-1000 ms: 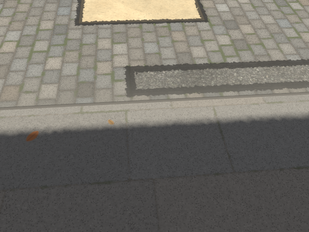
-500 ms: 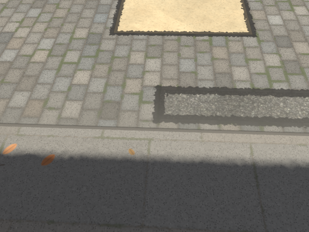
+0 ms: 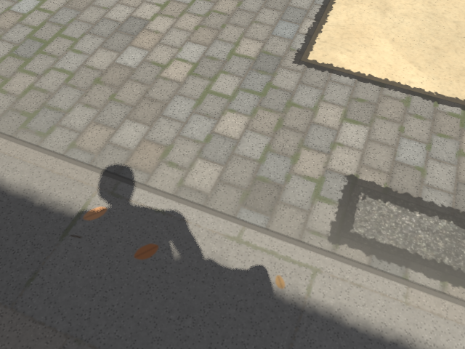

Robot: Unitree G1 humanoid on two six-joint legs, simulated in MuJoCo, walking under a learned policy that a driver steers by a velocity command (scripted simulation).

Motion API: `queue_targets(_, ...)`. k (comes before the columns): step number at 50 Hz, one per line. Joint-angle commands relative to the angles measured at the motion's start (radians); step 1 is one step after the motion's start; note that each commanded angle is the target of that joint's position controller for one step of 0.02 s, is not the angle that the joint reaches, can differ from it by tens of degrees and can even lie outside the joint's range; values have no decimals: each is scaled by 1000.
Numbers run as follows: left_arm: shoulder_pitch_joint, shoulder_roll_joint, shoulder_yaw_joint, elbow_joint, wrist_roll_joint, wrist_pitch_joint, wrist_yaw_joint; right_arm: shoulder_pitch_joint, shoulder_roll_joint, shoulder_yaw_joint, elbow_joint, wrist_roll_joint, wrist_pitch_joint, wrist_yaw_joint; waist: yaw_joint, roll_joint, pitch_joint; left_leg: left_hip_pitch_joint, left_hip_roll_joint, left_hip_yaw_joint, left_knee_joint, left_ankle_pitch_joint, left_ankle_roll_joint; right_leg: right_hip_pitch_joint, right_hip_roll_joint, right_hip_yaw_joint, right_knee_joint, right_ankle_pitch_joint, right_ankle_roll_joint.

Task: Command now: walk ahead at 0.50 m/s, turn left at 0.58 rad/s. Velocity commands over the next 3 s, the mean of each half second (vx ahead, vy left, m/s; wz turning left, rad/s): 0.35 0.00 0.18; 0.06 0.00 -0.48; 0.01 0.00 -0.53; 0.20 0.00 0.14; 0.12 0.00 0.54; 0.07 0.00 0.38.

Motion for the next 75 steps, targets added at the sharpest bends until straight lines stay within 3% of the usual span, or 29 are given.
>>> queue_targets(1, -46, 123, 27, -95, 21, -46, 6, 71, -110, -24, -54, -4, -23, -8, -18, 24, -150, 405, 262, -446, -345, 155, 186, -390, -56, 89, -3, 122, -25)
queue_targets(6, -95, 82, 24, -124, 41, 2, 7, 111, -142, -26, -55, -4, -31, -41, 0, 36, -106, 265, 206, -322, -406, 321, 179, -339, -41, 62, -232, 288, 35)
queue_targets(15, -267, 52, -4, -166, 31, -19, -41, 205, -109, 0, 14, -21, -15, -67, -87, 100, -60, 326, 186, -186, -321, 485, 64, -230, 39, 5, -673, 656, -15)
queue_targets(18, -206, 90, 4, -154, 33, -25, -55, 173, -125, -1, 20, -29, -9, -70, -50, 102, -92, 424, 223, -196, -208, 644, 51, -197, 64, 0, -700, 512, -66)
queue_targets(20, -44, 143, 24, -111, 43, -32, -57, 125, -136, -1, 7, -24, -3, -75, 40, 78, -175, 433, 158, -145, 23, 771, 2, -1, 86, -14, -784, 648, -112)
queue_targets(21, 44, 208, 35, -110, 57, -30, -54, 147, -117, 8, -21, -44, -5, -78, 47, -37, -299, 268, 82, -115, 297, 480, -46, 256, -61, 168, -711, 1027, -188)
queue_targets(22, 45, 225, 30, -118, 60, -15, -53, 300, -40, 31, -12, -46, -12, -70, -19, -266, -420, -59, -55, -80, 650, -355, -136, 554, -300, 502, -697, 1279, -398)
queue_targets(23, 58, 162, 19, -121, 31, 3, -51, 293, -113, 24, -5, -37, -12, -58, 14, -182, -480, -124, -34, -170, 736, -449, -142, 558, -296, 606, -765, 1068, -411)
queue_targets(24, -13, 153, 18, -150, 16, 19, -45, 197, -147, 12, -30, -12, -2, -56, 24, -119, -358, -200, 6, -174, 774, -389, -149, 454, -253, 535, -794, 834, -371)
queue_targets(26, -83, 135, 10, -178, 18, 50, -29, 88, -145, 6, -57, -20, 28, -72, 10, 11, -203, -199, 54, -145, 681, -294, -149, 187, -186, 441, -880, 545, -304)
queue_targets(28, -105, 141, 13, -187, 34, 68, -20, 96, -110, 8, -71, -25, 50, -84, -30, -57, -149, -100, 66, -132, 496, -260, -143, 19, -110, 389, -932, 401, -263)
queue_targets(33, -87, 182, 39, -216, 22, 94, 6, 90, -82, 16, -69, -26, 47, -96, -18, -118, -227, 10, 32, -118, 239, -145, -169, -12, -65, 367, -927, 341, -244)
queue_targets(38, -75, 177, 43, -234, 17, 121, 16, 37, -92, 12, -92, -18, 34, -85, 4, -151, -195, 51, 14, -128, 69, -113, -163, -8, -51, 455, -918, 171, -207)
queue_targets(41, -75, 165, 40, -246, 6, 138, 23, 94, -104, 2, -78, -11, 15, -72, -36, -152, -179, 203, 23, -109, -192, -2, -122, -38, -4, 464, -852, 164, -156)
queue_targets(42, -49, 130, 29, -251, 7, 140, 24, 127, -161, -13, -79, -25, 13, -75, -35, -80, -194, 311, 161, -208, -261, -2, -72, -126, 45, 412, -751, 70, -107)
queue_targets(43, -48, 84, 20, -286, 4, 132, 19, 103, -254, -35, -85, -58, 26, -80, 7, 206, -157, 343, 369, -448, -318, 84, 61, -321, 200, 202, -528, -78, -48)
queue_targets(44, -45, 149, 38, -287, 18, 115, 14, 62, -221, -29, -108, -87, 25, -77, -2, 276, -156, 271, 475, -568, -348, 197, 156, -353, 180, 145, -269, -142, -6)
queue_targets(46, 26, 192, 63, -232, 11, 128, 11, -42, -133, -4, -148, -56, 20, -84, 38, 133, -139, 244, 369, -372, -301, 256, 94, -332, 145, 146, -74, -33, 29)
queue_targets(48, 44, 148, 53, -221, 14, 151, 16, -55, -114, 7, -152, -32, 23, -88, 26, 122, -115, 258, 314, -258, -281, 304, 67, -360, 131, 122, 37, 40, 65)
queue_targets(52, -68, 102, 31, -295, 1, 153, 6, 27, -138, -2, -138, -40, 44, -98, -42, 168, -110, 362, 306, -169, -284, 345, 99, -389, 86, 55, -115, 99, 103)
queue_targets(59, -81, 108, 28, -345, 5, 160, -26, 18, -206, -33, -137, -17, 53, -76, -54, 207, -150, 340, 369, -97, -249, 384, 105, -142, 62, -48, -444, 73, 55)
queue_targets(62, -4, 105, 39, -327, 5, 164, -34, -6, -198, -34, -127, 12, 49, -71, 1, 188, -156, 296, 353, -41, -142, 338, 36, 23, 95, -83, -724, 251, -18)
queue_targets(63, 36, 135, 52, -316, 8, 163, -25, 48, -163, -27, -103, 8, 44, -67, 8, 115, -170, 207, 314, 19, -42, 233, -34, 160, 92, -32, -817, 388, -54)
queue_targets(64, 72, 247, 80, -328, 9, 158, -8, 56, -101, -8, -124, -37, 42, -62, -7, -148, -187, -53, 209, 118, 241, -135, -138, 352, -133, 280, -834, 737, -137)
queue_targets(65, 56, 312, 84, -352, 42, 142, -12, -19, -92, 0, -183, -53, 39, -69, 13, -311, -191, -271, 75, 34, 464, -491, -191, 329, -337, 535, -819, 935, -355)
queue_targets(66, 72, 254, 71, -348, 54, 120, -19, -78, -144, -14, -185, -39, 38, -74, 70, -185, -227, -271, 91, -80, 583, -472, -186, 299, -306, 489, -842, 844, -380)
queue_targets(68, -31, 198, 51, -341, 32, 105, -10, -50, -151, -23, -154, -24, 47, -85, 5, -106, -166, -274, 113, -103, 569, -303, -169, 239, -185, 334, -837, 694, -265)
queue_targets(69, -71, 168, 38, -346, 16, 108, -4, -32, -162, -27, -143, -31, 53, -90, -10, -114, -159, -257, 117, -103, 545, -246, -175, 216, -164, 304, -837, 696, -241)
queue_targets(75, -73, 145, 18, -323, 31, 115, 15, -13, -97, 0, -128, -22, 55, -74, -8, -129, -176, -100, 101, -79, 326, -121, -193, 169, -114, 245, -845, 620, -235)
Next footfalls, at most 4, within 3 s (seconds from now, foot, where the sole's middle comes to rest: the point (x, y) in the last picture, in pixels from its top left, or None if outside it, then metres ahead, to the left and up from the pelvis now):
0.40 right None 0.41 -0.10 -0.76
0.84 left None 0.39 0.13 -0.76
1.26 right None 0.29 -0.12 -0.76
1.70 left None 0.40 0.08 -0.76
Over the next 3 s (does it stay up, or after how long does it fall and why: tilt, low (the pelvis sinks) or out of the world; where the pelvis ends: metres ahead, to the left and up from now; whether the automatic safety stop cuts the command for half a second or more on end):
stays up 0.53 -0.11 0.02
